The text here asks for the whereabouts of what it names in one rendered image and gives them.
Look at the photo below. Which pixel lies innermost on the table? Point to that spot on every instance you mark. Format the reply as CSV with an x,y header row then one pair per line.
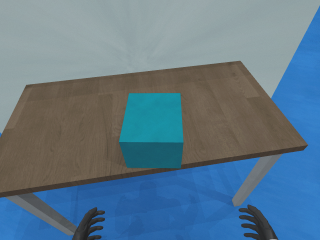
x,y
66,133

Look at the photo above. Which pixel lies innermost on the robot left hand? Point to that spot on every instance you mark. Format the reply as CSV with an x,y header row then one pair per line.
x,y
84,229

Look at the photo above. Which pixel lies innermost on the carton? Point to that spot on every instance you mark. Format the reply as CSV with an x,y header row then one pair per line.
x,y
152,131

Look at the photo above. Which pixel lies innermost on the robot right hand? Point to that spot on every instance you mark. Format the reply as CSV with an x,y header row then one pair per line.
x,y
262,226

